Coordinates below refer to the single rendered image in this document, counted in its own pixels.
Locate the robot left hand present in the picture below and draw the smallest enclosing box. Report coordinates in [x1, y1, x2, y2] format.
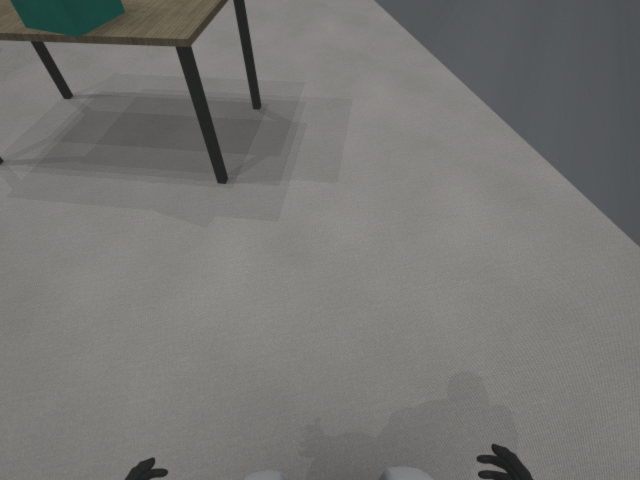
[125, 457, 168, 480]

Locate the table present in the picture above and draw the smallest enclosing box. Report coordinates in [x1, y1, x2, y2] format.
[0, 0, 261, 184]

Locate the robot right hand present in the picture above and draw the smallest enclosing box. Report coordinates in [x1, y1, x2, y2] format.
[477, 444, 533, 480]

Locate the carton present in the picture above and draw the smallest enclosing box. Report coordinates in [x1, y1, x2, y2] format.
[10, 0, 125, 37]

